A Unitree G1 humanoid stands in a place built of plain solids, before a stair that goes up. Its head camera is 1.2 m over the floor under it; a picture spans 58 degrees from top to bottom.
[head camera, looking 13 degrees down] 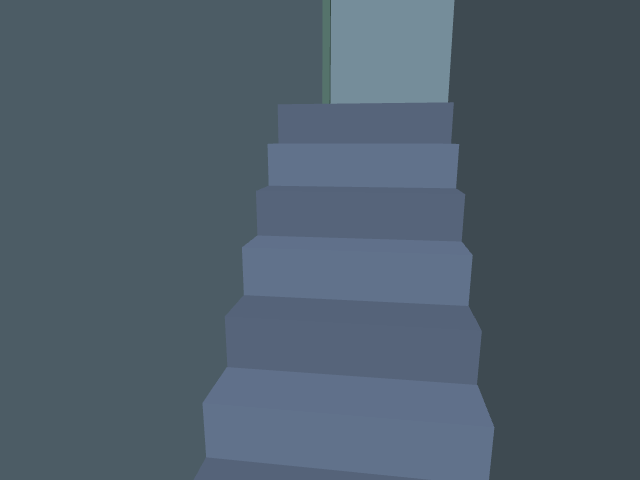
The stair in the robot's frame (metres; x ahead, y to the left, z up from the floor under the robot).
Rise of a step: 0.20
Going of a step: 0.22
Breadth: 0.88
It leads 8 degrees to the right of straight ahead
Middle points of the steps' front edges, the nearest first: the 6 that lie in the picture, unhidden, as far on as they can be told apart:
1.15 -0.07 0.40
1.37 -0.10 0.59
1.60 -0.13 0.79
1.82 -0.16 0.99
2.04 -0.19 1.18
2.26 -0.22 1.38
